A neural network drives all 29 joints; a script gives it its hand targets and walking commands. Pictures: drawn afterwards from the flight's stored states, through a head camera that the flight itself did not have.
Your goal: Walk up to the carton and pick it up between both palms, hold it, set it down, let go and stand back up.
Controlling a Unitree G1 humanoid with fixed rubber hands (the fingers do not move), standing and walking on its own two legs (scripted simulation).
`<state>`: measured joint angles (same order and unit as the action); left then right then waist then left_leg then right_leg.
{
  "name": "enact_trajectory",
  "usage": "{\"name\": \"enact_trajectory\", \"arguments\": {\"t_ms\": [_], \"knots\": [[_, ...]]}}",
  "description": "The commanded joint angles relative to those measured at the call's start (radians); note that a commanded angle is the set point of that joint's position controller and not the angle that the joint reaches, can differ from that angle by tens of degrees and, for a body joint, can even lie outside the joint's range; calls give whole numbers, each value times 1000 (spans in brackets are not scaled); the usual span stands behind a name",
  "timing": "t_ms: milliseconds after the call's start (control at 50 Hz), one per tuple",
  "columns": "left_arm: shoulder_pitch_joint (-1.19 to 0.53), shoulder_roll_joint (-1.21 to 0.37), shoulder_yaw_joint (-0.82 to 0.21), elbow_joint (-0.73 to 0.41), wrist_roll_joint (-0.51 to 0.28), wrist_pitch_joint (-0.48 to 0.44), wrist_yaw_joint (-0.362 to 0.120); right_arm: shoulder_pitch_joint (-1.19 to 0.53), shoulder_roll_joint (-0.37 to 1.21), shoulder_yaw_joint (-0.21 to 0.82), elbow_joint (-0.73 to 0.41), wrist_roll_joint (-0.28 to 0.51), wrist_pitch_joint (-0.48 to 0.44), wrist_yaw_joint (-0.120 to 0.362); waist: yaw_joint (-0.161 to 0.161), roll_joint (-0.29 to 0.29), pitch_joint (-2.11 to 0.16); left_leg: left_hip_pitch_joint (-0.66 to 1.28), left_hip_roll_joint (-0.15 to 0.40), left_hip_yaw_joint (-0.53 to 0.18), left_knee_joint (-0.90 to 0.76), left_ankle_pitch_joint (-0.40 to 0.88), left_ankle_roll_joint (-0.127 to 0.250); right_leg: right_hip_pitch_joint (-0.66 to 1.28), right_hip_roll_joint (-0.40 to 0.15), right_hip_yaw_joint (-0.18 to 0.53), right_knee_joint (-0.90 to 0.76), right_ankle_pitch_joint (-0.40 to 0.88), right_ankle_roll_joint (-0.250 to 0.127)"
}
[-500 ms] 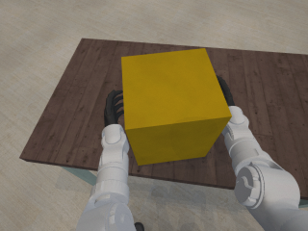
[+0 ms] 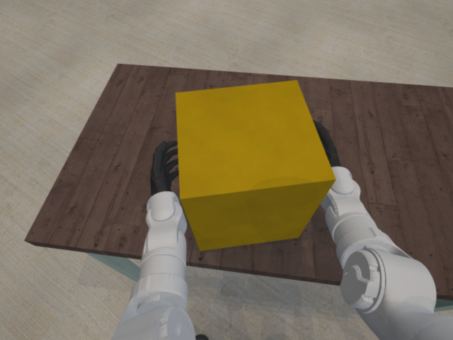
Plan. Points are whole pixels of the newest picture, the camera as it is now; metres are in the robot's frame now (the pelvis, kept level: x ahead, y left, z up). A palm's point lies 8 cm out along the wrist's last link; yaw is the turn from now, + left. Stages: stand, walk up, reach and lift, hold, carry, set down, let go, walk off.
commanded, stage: reach and lift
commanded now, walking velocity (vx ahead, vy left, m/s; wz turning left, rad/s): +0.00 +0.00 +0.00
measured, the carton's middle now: (243, 173) +0.42 +0.03 +0.01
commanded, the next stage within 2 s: none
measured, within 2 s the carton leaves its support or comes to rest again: leaves its support in 1.02 s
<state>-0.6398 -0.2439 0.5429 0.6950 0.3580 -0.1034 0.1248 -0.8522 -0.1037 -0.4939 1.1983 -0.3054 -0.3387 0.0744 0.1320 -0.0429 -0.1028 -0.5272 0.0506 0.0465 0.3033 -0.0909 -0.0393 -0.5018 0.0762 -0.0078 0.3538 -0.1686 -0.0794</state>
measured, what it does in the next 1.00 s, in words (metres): stands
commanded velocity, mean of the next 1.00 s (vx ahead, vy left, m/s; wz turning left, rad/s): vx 0.00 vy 0.00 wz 0.00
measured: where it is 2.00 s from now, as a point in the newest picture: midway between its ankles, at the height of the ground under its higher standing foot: outside the picture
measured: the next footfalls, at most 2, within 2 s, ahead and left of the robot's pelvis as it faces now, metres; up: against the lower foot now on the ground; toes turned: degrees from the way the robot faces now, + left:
none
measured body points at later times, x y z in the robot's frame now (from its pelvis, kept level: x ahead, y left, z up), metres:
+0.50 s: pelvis +0.00 +0.00 +0.00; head +0.10 +0.01 +0.44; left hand +0.39 +0.18 +0.02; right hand +0.46 -0.11 +0.02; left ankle +0.01 +0.15 -0.74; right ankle -0.02 -0.06 -0.74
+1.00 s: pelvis -0.01 +0.00 +0.00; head +0.09 +0.01 +0.44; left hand +0.38 +0.18 +0.02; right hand +0.45 -0.11 +0.03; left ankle +0.01 +0.15 -0.74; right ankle -0.02 -0.06 -0.74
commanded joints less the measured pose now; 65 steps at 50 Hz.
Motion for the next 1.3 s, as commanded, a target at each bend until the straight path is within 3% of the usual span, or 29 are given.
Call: {"name": "enact_trajectory", "arguments": {"t_ms": [0,60,80,140,160,240,320,380,420,440,480,520,560,600,700,760,780,820,840,880,900,960,980,1020,1100,1120,1140,1180,1280], "knots": [[-414,-346,-220,6,56,-43,-70,-496,464,216,-43,-66,-69,101,67,-93,-655,103,-15,73,24,259,56,522,-141,10,94,773,156],[-435,-354,-244,-13,36,-38,-63,-505,434,215,-34,-61,-73,104,39,-107,-620,140,-17,68,14,261,52,499,-132,1,72,727,156],[-413,-352,-238,10,39,-30,-64,-508,446,218,-21,-58,-66,105,61,-106,-613,148,-10,76,26,280,55,479,-123,-10,69,701,147],[-396,-357,-251,7,35,-30,-62,-493,450,205,-34,-74,-71,105,59,-83,-658,173,-3,78,42,322,54,454,-113,-16,78,705,132],[-407,-374,-267,-17,40,-32,-57,-480,446,199,8,-69,-73,108,34,-69,-638,212,-1,62,44,333,45,412,-100,-34,68,676,126],[-404,-382,-284,-20,19,-27,-44,-510,440,215,-41,-64,-80,109,51,-86,-707,217,0,64,67,355,45,396,-105,-26,60,670,123],[-392,-367,-285,-3,24,-13,-47,-503,431,217,-9,-52,-71,112,50,-50,-647,252,6,63,60,374,47,373,-89,-48,62,620,112],[-409,-372,-289,-6,-1,-16,-49,-508,425,216,-29,-48,-76,107,47,-99,-685,184,-2,61,68,318,51,393,-113,-4,45,640,119],[-432,-350,-281,-10,8,-25,-51,-504,448,223,-9,-58,-64,111,58,-90,-659,137,-11,72,51,284,60,440,-116,-3,63,656,126],[-441,-359,-297,-11,13,-25,-48,-527,438,223,-31,-42,-78,107,47,-51,-666,163,-10,59,54,308,50,419,-116,-20,77,665,126],[-405,-376,-283,10,12,-18,-49,-525,440,229,-18,-50,-72,107,58,-91,-667,159,-3,60,66,299,53,426,-117,-7,67,657,133],[-421,-375,-309,-3,-7,-20,-48,-528,442,232,-3,-40,-76,102,29,-69,-674,158,-2,50,63,307,44,438,-123,-8,74,698,131],[-420,-369,-298,26,-21,-30,-54,-538,448,239,-32,-42,-83,98,43,-104,-686,119,-5,51,60,299,58,461,-128,9,76,728,136],[-419,-365,-308,4,-11,-28,-52,-516,447,241,11,-36,-77,99,33,-81,-676,133,-3,47,50,313,53,460,-121,-6,84,721,137],[-456,-389,-340,-2,-32,-53,-48,-566,459,289,-35,-26,-118,90,48,-73,-763,135,-1,50,62,306,50,467,-120,-14,98,756,140],[-452,-391,-356,-24,-39,-66,-38,-549,465,313,-1,-11,-129,86,39,-76,-721,149,-5,41,70,358,42,473,-109,-14,108,815,134],[-463,-399,-357,-15,-41,-69,-42,-592,455,326,-56,-10,-154,80,41,-80,-752,131,-7,39,76,345,44,484,-125,-7,105,841,145],[-487,-397,-381,-23,-58,-88,-49,-601,444,336,-61,-26,-183,71,16,-88,-830,105,-6,36,79,332,40,510,-126,-19,119,871,154],[-498,-393,-372,-8,-56,-101,-47,-619,451,351,-70,-19,-187,69,32,-128,-793,115,-5,43,71,321,49,485,-108,-27,112,840,153],[-530,-387,-397,-20,-52,-114,-45,-613,448,339,-54,-25,-202,63,12,-111,-839,142,-5,42,70,364,47,468,-99,-38,112,846,150],[-516,-393,-385,-7,-46,-120,-46,-622,462,355,-73,-30,-216,59,37,-109,-844,128,-1,49,68,361,48,487,-94,-32,119,866,141],[-520,-413,-404,24,-33,-125,-41,-654,419,351,-70,-36,-244,52,7,-82,-814,177,-5,48,70,357,39,434,-81,-47,93,799,126],[-538,-398,-406,2,-43,-133,-38,-645,432,348,-66,-35,-249,53,17,-69,-829,160,-8,48,67,349,44,423,-80,-50,92,779,126],[-533,-397,-392,19,-35,-139,-39,-648,430,351,-37,-39,-252,52,28,-92,-838,185,-4,53,77,385,48,424,-74,-50,87,806,122],[-546,-401,-416,47,-55,-142,-35,-650,394,339,-7,-48,-265,49,-9,-91,-828,164,-11,48,61,314,44,413,-76,-55,62,718,118],[-566,-391,-390,25,-48,-148,-38,-674,413,355,-13,-41,-262,49,25,-120,-839,163,-14,60,63,305,55,434,-75,-47,66,724,125],[-575,-400,-426,35,-52,-157,-34,-656,399,340,9,-54,-274,50,-4,-53,-849,149,-13,54,56,286,38,405,-75,-60,58,652,121],[-569,-400,-411,57,-52,-148,-26,-703,405,363,-25,-45,-272,58,32,-75,-870,165,-10,53,64,285,43,402,-61,-64,65,645,114],[-609,-370,-418,56,-65,-140,-25,-704,398,354,13,-30,-246,64,27,-84,-862,136,-10,56,52,217,49,408,-69,-55,59,564,116]]}}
